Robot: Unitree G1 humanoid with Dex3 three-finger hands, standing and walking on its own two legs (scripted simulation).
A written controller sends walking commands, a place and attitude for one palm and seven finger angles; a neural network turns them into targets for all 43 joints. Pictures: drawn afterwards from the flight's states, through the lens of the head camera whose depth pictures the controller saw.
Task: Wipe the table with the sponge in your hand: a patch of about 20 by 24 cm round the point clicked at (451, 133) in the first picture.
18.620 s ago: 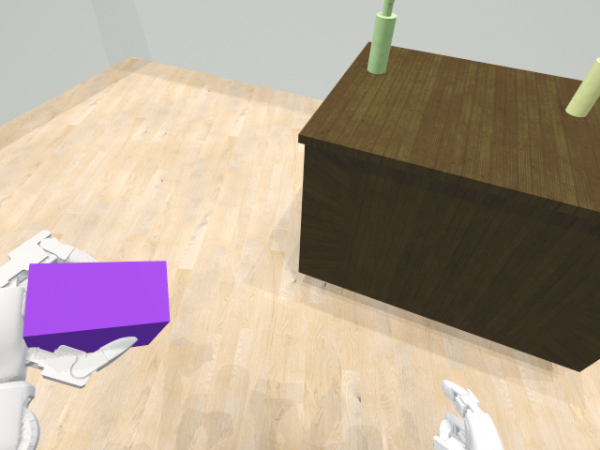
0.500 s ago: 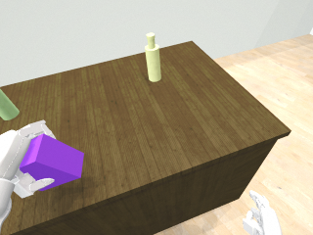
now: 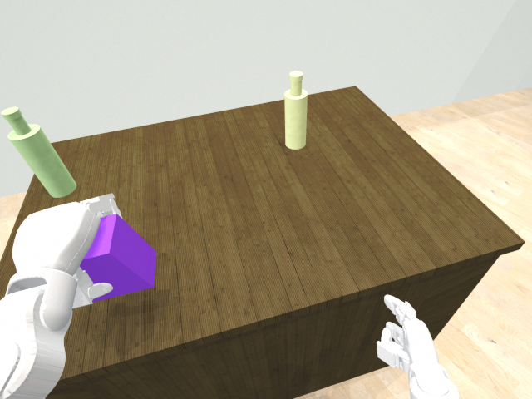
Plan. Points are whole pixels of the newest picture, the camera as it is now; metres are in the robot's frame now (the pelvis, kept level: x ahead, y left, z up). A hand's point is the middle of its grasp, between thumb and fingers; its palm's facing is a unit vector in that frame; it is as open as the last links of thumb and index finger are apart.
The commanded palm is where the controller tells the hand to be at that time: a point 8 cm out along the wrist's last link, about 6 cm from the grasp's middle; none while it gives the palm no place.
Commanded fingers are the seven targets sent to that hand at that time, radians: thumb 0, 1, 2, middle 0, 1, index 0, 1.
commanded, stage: turn the palm down, sponge in hand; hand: left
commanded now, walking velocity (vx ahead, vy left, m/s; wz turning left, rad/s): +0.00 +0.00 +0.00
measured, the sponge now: (103, 267) +0.23 +0.28 +0.10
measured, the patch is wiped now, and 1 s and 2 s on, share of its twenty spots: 0.00 0.00 0.00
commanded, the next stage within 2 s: move the sponge above the wiping area in 0.58 s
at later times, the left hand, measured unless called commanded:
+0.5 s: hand (90, 246) +0.23 +0.28 +0.15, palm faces +0.14 -0.05 -0.99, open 9.8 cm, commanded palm +0.19 +0.26 +0.20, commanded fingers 0.00 0.10 1.30 -1.20 -1.60 -1.20 -1.60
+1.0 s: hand (115, 259) +0.23 +0.26 +0.12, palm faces +0.05 -0.06 -1.00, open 9.8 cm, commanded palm +0.20 +0.25 +0.19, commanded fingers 0.00 0.10 1.30 -1.20 -1.60 -1.20 -1.60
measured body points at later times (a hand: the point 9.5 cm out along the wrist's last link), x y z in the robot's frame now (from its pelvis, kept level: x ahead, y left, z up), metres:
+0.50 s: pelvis +0.00 -0.02 +0.00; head -0.01 -0.06 +0.45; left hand +0.22 +0.28 +0.20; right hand +0.27 -0.19 -0.07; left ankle +0.03 +0.10 -0.74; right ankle +0.01 -0.11 -0.74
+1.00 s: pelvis +0.00 -0.04 +0.00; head -0.01 -0.09 +0.45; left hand +0.23 +0.26 +0.18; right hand +0.27 -0.23 -0.07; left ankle +0.03 +0.10 -0.74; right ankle +0.01 -0.11 -0.74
